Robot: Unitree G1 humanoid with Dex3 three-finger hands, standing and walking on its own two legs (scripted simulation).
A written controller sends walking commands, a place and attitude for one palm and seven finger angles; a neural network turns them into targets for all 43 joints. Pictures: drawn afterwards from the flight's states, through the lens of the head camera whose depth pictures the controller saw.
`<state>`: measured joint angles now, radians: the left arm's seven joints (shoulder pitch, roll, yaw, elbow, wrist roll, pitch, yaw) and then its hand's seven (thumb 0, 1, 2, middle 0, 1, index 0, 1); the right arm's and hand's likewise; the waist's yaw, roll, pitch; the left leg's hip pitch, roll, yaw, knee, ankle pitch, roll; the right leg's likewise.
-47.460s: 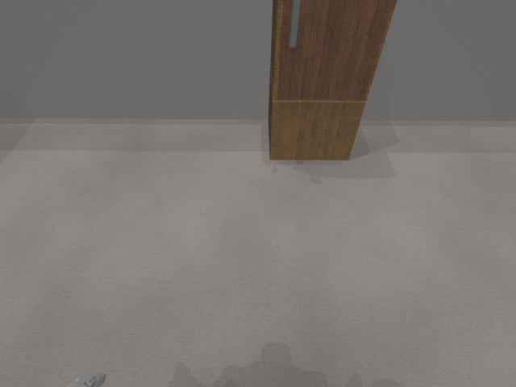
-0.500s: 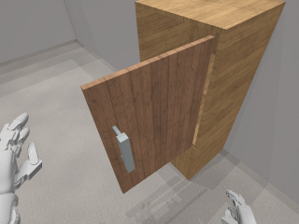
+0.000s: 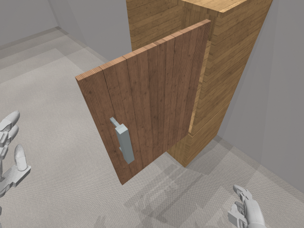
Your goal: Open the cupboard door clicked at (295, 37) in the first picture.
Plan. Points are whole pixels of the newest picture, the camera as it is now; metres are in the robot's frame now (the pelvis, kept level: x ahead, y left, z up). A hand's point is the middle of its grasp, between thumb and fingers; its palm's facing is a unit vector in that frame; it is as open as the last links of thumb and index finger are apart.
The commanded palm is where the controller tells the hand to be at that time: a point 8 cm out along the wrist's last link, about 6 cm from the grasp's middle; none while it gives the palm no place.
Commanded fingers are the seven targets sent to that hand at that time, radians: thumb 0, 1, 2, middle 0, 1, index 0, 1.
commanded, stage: step back with the hand held close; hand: left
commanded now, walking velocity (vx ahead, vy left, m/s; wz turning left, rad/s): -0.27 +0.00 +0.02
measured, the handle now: (121, 141) +0.36 +0.12 +0.00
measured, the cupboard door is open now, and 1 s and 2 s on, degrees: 86 86 86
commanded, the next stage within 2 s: stop stepping back and stand still in 0.74 s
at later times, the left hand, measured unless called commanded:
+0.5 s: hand out of the picture +0.08 +0.28 +0.15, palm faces +0.49 -0.74 -0.47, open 7.4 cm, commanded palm +0.02 +0.32 +0.17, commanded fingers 0.00 0.90 0.90 -0.20 -0.30 -0.20 -0.30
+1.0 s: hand out of the picture +0.01 +0.26 +0.16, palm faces +0.42 -0.79 -0.45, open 7.4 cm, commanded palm -0.06 +0.31 +0.17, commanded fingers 0.00 0.90 0.90 -0.20 -0.30 -0.20 -0.30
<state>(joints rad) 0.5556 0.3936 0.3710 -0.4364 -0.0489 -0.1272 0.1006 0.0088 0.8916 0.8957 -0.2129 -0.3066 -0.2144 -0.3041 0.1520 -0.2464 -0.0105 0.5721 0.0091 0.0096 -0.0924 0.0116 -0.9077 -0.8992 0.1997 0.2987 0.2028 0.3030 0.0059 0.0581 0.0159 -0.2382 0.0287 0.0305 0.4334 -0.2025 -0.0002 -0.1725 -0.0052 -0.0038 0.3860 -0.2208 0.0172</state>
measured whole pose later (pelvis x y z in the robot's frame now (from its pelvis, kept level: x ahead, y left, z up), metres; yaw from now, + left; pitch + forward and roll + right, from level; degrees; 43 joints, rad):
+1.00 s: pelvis -0.19 +0.00 -0.01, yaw +2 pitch +2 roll -1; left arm 0.51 0.43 0.40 -0.53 -0.04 -0.19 0.14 0.01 0.89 0.90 -0.22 -0.31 -0.22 -0.30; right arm 0.19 -0.20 0.01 0.62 0.00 -0.11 -0.08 0.01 -0.91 -0.90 0.20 0.30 0.21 0.30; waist 0.00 -0.02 -0.01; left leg -0.38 0.00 0.03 0.54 -0.20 0.02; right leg -0.22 0.03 0.05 0.55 -0.36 0.01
